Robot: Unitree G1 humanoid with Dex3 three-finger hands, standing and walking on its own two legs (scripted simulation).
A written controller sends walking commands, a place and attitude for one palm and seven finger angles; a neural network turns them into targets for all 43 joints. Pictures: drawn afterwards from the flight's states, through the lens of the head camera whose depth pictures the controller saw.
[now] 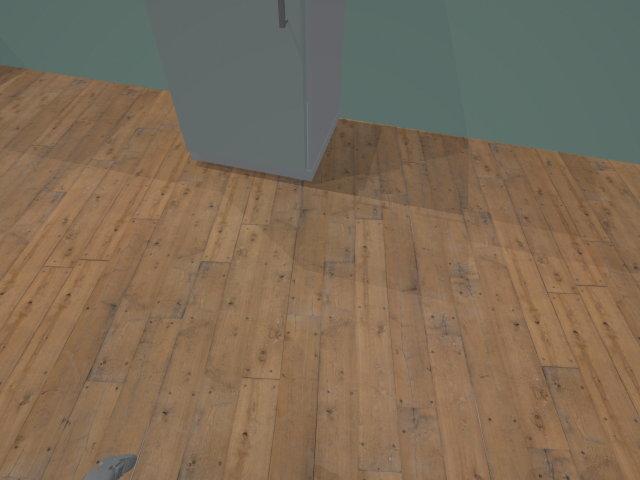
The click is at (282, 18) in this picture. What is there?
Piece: fridge door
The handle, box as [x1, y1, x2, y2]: [278, 0, 287, 27]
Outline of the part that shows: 278,0 279,27 284,27 287,21 287,18 284,17 284,0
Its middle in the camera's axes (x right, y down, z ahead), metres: -0.13 -0.85 +1.21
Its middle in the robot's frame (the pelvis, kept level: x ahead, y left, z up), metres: +1.49 +0.21 +0.14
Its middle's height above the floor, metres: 0.91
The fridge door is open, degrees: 0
